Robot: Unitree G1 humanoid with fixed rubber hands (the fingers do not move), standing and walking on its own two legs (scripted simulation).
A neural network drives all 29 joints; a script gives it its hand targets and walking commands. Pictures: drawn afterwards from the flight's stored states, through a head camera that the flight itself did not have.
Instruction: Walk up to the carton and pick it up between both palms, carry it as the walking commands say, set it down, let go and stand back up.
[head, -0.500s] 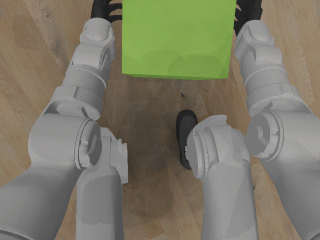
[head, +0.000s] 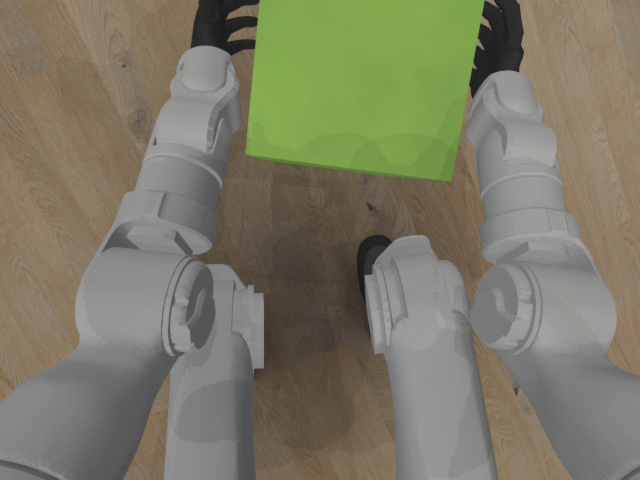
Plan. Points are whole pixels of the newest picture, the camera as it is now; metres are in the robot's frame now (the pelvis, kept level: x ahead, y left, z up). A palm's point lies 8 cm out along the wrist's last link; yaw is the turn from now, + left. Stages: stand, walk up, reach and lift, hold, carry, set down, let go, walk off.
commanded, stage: reach and lift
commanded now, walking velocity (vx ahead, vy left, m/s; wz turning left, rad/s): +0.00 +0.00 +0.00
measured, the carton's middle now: (346, 82) +0.51 -0.11 -0.22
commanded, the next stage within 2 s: none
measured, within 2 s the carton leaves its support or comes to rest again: neither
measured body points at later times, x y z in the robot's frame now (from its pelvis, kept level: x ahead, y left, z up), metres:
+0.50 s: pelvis +0.00 -0.01 +0.04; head +0.31 -0.07 +0.36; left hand +0.54 +0.03 -0.08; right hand +0.48 -0.26 -0.09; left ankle +0.10 +0.12 -0.35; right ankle +0.14 -0.15 -0.35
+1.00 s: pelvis +0.01 +0.00 +0.09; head +0.28 -0.04 +0.44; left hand +0.53 +0.03 +0.00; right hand +0.46 -0.25 +0.00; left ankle +0.10 +0.12 -0.35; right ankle +0.14 -0.15 -0.35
